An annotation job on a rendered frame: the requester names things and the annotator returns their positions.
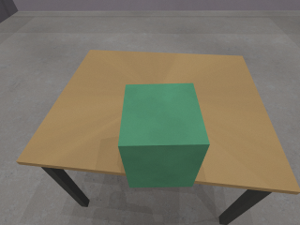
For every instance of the carton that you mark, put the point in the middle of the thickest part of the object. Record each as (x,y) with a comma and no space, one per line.
(162,138)

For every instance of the table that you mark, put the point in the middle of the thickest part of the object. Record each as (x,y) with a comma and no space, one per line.
(81,130)

